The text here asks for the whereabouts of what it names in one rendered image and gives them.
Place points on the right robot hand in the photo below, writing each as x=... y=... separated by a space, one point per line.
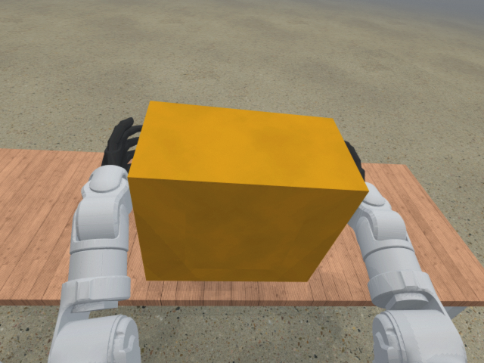
x=356 y=159

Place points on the table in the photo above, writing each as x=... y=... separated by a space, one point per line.
x=40 y=191

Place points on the carton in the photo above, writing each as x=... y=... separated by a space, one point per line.
x=223 y=194

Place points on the robot left forearm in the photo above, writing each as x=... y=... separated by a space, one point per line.
x=97 y=277

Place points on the right robot upper arm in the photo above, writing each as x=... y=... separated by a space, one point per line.
x=415 y=336

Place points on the robot right forearm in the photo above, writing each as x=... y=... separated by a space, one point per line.
x=396 y=280

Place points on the left robot upper arm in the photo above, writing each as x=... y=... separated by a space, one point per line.
x=110 y=339

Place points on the left robot hand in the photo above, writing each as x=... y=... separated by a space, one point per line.
x=116 y=152

